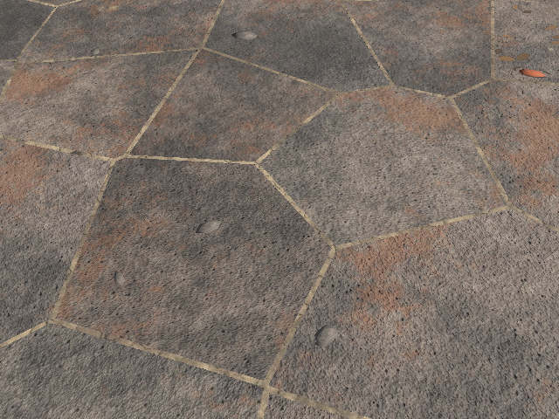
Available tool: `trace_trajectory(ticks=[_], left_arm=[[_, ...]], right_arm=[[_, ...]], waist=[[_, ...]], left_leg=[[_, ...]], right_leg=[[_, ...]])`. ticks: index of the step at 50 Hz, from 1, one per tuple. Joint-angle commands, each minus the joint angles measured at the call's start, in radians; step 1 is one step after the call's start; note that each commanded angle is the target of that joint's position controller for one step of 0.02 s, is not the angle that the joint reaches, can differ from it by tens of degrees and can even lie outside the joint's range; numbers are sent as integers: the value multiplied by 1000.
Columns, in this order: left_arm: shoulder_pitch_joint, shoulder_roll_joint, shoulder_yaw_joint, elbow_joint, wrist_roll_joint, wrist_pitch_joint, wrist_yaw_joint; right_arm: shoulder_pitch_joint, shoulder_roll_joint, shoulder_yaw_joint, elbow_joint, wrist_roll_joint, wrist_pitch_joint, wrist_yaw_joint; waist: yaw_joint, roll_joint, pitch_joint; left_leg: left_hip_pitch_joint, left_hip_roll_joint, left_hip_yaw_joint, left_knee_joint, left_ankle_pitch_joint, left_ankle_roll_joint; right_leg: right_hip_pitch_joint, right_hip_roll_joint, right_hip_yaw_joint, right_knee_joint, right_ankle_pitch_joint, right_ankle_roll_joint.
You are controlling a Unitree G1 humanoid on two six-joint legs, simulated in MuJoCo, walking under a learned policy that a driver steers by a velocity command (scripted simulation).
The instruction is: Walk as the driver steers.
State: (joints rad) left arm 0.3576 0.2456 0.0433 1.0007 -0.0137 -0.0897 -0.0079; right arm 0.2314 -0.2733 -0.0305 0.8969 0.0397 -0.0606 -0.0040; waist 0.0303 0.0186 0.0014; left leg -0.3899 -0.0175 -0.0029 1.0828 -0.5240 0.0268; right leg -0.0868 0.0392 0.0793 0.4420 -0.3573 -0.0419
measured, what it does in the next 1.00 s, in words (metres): climbs: left foot 0.12 m higher, then left foot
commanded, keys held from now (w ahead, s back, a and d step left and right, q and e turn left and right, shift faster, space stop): w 0.98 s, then w+q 0.02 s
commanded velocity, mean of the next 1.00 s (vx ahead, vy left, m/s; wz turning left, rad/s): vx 0.48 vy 0.00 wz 0.00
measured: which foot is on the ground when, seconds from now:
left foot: up 0.00-0.14, down 0.16-0.20, up 0.22-0.26, down 0.28-0.66, up 0.68-1.00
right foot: down 0.00-0.28, up 0.30-0.62, down 0.64-1.00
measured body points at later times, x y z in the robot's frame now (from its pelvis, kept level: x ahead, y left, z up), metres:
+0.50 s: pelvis +0.23 +0.08 +0.00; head +0.25 +0.10 +0.45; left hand +0.42 +0.30 -0.11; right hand +0.14 -0.16 -0.13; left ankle +0.12 +0.17 -0.74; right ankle +0.25 -0.02 -0.46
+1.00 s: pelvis +0.50 +0.08 +0.15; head +0.51 +0.06 +0.59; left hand +0.46 +0.30 +0.01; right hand +0.72 -0.13 +0.05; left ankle +0.67 +0.26 -0.51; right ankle +0.44 +0.03 -0.60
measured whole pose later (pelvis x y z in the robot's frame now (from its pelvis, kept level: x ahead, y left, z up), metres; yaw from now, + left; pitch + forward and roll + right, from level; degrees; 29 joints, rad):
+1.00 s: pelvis +0.50 +0.08 +0.15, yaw +1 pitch +3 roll +1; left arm 0.45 0.15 -0.02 1.02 0.00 -0.11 0.00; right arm 0.07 -0.22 0.00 0.75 0.02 -0.07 0.02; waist 0.06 0.05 -0.05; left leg -0.80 0.08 -0.04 0.94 0.06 0.05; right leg -0.06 0.07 -0.08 0.25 -0.24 -0.09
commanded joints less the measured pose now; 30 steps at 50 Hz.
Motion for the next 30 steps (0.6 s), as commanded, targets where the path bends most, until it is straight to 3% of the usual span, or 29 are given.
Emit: trace_trajectory(ticks=[1,2,4,5,8,9,10,11,12,13,14,15,16,17,18,19,20,21,22,23,24,25,26,27,28,29,30], left_arm=[[162,100,19,17,1,5,6],[154,81,11,17,3,18,11],[103,85,9,-2,-3,32,32],[109,93,10,3,6,43,40],[88,109,9,-5,-7,54,58],[116,104,8,0,-24,66,60],[111,92,-2,3,-5,73,63],[145,94,-11,7,31,79,54],[155,181,7,2,31,83,47],[105,202,14,-10,20,83,41],[-21,189,14,-68,18,62,38],[-42,57,-12,-110,80,21,25],[89,-19,-21,-59,27,-29,5],[1,-18,-5,-106,-7,-12,21],[-88,-28,-9,-130,7,4,25],[-152,-54,-16,-165,28,21,26],[-189,-79,-23,-199,40,45,26],[-244,-105,-36,-259,40,69,24],[-340,-136,-55,-330,37,80,28],[-417,-150,-74,-397,35,84,32],[-472,-158,-97,-456,34,84,29],[-487,-160,-112,-496,29,78,19],[-453,-118,-114,-495,25,82,7],[-373,-93,-106,-454,34,77,0],[-289,-98,-107,-415,26,78,4],[-248,-71,-99,-402,25,88,18],[-235,14,-62,-445,25,49,16]], right_arm=[[-188,-47,-7,-133,2,-41,16],[-183,-29,-2,-140,-1,-42,24],[-171,-2,11,-160,-14,-40,38],[-142,40,28,-153,-20,-32,43],[-182,43,48,-208,-26,-22,42],[-256,22,50,-247,-36,-29,40],[-265,12,46,-268,-40,-47,40],[-198,-45,25,-262,-33,-65,43],[-124,-66,1,-241,-17,-63,42],[-1,-98,-25,-191,2,-49,35],[182,-126,-40,-99,-2,-35,25],[270,-197,-35,-32,-28,-15,21],[403,-172,-32,-11,-83,13,7],[400,-132,-29,1,-129,18,1],[302,-64,-17,5,-124,14,2],[276,-35,-9,15,-121,10,10],[282,-8,-1,36,-100,1,14],[266,24,8,63,-78,-8,19],[279,50,19,90,-69,-22,26],[280,65,29,117,-69,-33,30],[268,78,40,144,-66,-33,32],[248,82,50,152,-64,-28,16],[238,52,51,136,-57,-25,2],[191,74,63,110,-43,-26,-6],[158,18,55,84,-16,-35,-6],[203,-93,26,78,-2,-61,-2],[231,-249,-12,100,-14,-50,-15]], waist=[[54,-91,96],[39,-109,101],[3,-110,116],[-8,-143,106],[-36,-112,136],[-25,-90,139],[-52,-81,92],[-84,-92,-48],[-110,-179,-133],[-173,-168,-157],[-242,-107,-149],[-169,284,-110],[-172,261,-277],[-147,18,-182],[-112,30,-49],[-99,57,-11],[-73,99,22],[-36,134,63],[-34,168,119],[-12,147,167],[28,111,213],[62,91,225],[71,64,191],[97,-16,136],[137,-17,21],[136,13,-67],[189,181,-211]], left_leg=[[-630,96,-22,259,38,10],[-621,107,-6,277,70,-2],[-568,133,10,216,152,-34],[-526,121,53,278,116,-57],[-468,160,45,225,159,-53],[-506,137,107,148,75,-43],[-395,98,129,5,80,4],[-167,32,142,-217,182,26],[30,22,72,-475,353,22],[239,31,56,-718,574,23],[506,76,0,-860,728,22],[869,251,-109,-611,1552,2],[939,452,-270,-510,1867,131],[787,430,-243,-628,1475,172],[679,391,-239,-693,1136,187],[607,365,-228,-740,943,185],[515,344,-196,-770,830,184],[402,332,-138,-833,633,162],[333,325,-131,-887,470,152],[253,315,-104,-949,351,134],[137,272,-46,-998,304,101],[52,247,-4,-1058,362,93],[-20,214,42,-1155,539,134],[-105,158,126,-1150,828,138],[-144,148,163,-1096,1292,152],[-19,203,134,-1004,1642,151],[202,274,45,-881,1980,135]], right_leg=[[347,-338,351,-208,374,-212],[302,-314,306,-237,370,-196],[177,-281,210,-290,395,-171],[128,-273,174,-294,412,-168],[12,-283,101,-312,444,-130],[74,-247,60,-284,526,-117],[146,-207,-2,-158,968,-73],[205,-183,12,14,1281,-52],[246,-228,69,124,1319,-54],[202,-217,66,261,1279,-43],[-29,-137,59,517,985,-22],[-529,16,55,894,-250,-3],[-690,72,204,1083,-211,-14],[-711,25,66,1141,-55,-16],[-839,15,-22,1272,-44,-21],[-940,18,-68,1472,-92,-39],[-1009,14,-70,1630,-146,-66],[-1077,-16,-76,1688,-214,-89],[-1184,-19,-80,1767,-273,-116],[-1230,-33,-73,1730,-274,-134],[-1206,-54,-98,1589,-241,-144],[-1129,-85,-122,1440,-189,-141],[-966,-78,-230,1273,-139,-121],[-684,-70,-281,1111,-36,-109],[-395,-19,-307,1010,80,-103],[-272,15,-301,919,56,-92],[-214,19,-239,834,39,-62]])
